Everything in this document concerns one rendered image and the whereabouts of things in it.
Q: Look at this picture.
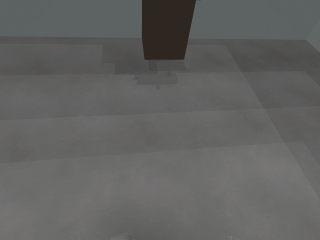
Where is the cabinet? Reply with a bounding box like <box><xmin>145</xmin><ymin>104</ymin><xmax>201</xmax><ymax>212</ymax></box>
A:
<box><xmin>142</xmin><ymin>0</ymin><xmax>196</xmax><ymax>60</ymax></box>

